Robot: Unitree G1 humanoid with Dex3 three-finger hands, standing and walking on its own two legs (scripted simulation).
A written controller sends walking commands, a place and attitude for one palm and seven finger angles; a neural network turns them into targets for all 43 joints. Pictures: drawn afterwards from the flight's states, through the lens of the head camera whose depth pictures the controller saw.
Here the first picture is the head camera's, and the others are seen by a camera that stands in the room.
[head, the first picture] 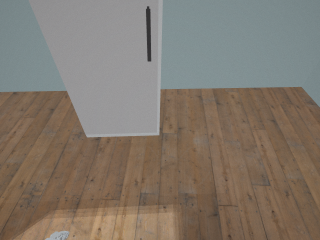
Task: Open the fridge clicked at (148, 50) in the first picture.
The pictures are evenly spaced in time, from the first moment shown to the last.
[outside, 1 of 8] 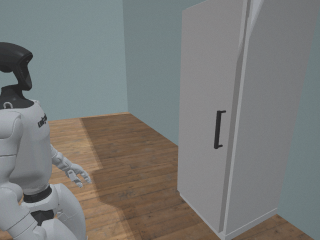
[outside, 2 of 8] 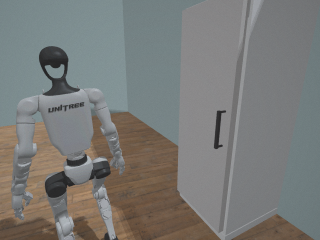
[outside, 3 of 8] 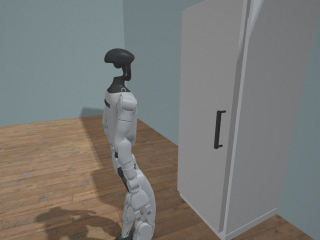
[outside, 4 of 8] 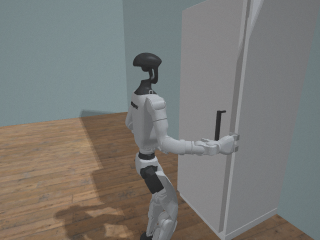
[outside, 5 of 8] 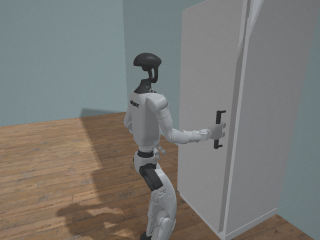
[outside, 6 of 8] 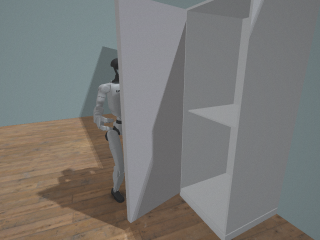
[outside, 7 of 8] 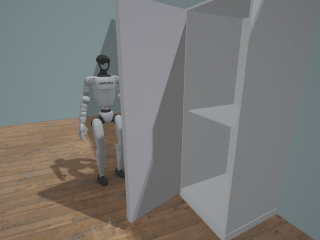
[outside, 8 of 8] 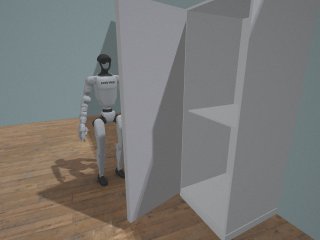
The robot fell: no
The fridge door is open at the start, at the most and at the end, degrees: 0 82 76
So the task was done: yes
